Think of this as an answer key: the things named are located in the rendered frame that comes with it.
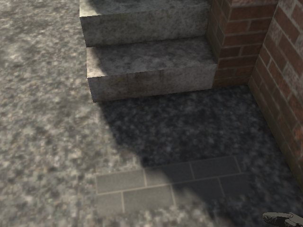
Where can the right robot hand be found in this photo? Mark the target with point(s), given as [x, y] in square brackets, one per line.
[283, 219]

